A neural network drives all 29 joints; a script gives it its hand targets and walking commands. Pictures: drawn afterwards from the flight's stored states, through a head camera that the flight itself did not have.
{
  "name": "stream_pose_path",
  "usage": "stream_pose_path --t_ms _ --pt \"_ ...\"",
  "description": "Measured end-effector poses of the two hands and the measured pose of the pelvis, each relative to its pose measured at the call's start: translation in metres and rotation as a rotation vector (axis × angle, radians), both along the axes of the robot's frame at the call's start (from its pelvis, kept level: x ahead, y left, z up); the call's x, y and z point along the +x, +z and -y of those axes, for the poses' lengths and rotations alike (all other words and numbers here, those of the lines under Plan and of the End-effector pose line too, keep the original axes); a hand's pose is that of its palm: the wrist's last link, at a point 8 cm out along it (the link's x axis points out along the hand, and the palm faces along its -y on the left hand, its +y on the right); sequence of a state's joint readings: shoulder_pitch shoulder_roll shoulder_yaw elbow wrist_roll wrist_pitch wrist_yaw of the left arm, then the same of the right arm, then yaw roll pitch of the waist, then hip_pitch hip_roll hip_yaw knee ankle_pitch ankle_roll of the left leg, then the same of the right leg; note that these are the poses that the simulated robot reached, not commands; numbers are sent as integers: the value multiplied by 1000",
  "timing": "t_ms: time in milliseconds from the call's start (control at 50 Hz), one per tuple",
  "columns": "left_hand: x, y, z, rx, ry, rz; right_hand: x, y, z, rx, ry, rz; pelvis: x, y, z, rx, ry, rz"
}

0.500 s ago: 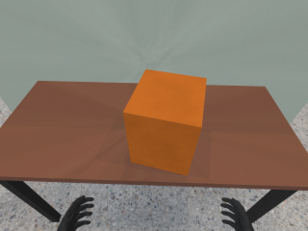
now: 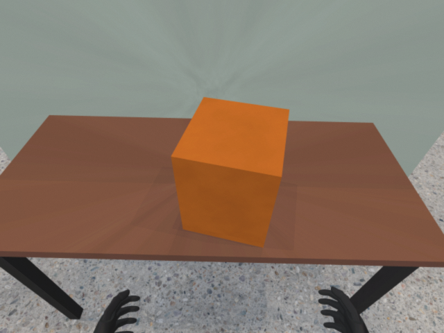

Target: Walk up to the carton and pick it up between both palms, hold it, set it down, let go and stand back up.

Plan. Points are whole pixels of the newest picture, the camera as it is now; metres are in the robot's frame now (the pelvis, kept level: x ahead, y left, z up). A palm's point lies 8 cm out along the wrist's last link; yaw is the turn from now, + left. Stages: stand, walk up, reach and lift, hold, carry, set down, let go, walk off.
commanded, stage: stand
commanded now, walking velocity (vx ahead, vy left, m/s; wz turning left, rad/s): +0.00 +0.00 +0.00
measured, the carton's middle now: (233, 172) +0.47 -0.01 +0.01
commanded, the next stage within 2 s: none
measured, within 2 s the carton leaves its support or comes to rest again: neither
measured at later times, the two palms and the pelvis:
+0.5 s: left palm out of the picture +0.06 +0.28 -0.10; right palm out of the picture +0.07 -0.24 -0.11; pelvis -0.01 +0.02 -0.01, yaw +1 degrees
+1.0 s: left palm out of the picture -0.02 +0.29 -0.12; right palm out of the picture +0.01 -0.24 -0.12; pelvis -0.04 +0.02 -0.01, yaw +1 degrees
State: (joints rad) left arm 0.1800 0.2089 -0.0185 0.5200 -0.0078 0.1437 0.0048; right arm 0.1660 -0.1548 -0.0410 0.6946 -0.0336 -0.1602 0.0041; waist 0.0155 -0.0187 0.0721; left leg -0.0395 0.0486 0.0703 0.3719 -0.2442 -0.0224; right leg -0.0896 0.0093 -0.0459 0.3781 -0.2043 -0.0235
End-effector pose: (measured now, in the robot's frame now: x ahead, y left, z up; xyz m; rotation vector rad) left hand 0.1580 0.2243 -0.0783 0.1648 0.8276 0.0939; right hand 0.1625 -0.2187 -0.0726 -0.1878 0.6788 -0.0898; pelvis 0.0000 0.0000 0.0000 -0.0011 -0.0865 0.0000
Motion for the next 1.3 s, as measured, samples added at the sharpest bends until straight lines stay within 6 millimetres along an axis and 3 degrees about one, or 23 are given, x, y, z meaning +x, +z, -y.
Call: stream_pose_path --t_ms 100,240,340,660,960,1060,1300 --pt "-2 -1 -6 27 1 23 -2 -6 5 -13 4 -45 2 -2 -1 0 10 -32" --pt "-45 -10 -44 107 43 -38 -37 -27 30 -64 -37 -202 7 -5 -6 -1 17 -49" --pt "-70 -14 -58 125 61 -85 -61 -33 35 -75 -45 -265 2 -6 -10 -2 21 -40" --pt "-117 -29 -57 92 42 -153 -115 -39 18 -64 -40 -333 -26 -6 -21 1 19 -22" --pt "-176 -39 -63 109 74 -301 -153 -50 21 -63 -41 -434 -40 -7 -21 7 24 -39" --pt "-179 -40 -60 110 80 -316 -153 -52 22 -61 -40 -441 -36 -8 -19 6 24 -40" --pt "-156 -39 -51 103 65 -274 -147 -52 24 -58 -41 -432 -31 -7 -14 5 25 -40"
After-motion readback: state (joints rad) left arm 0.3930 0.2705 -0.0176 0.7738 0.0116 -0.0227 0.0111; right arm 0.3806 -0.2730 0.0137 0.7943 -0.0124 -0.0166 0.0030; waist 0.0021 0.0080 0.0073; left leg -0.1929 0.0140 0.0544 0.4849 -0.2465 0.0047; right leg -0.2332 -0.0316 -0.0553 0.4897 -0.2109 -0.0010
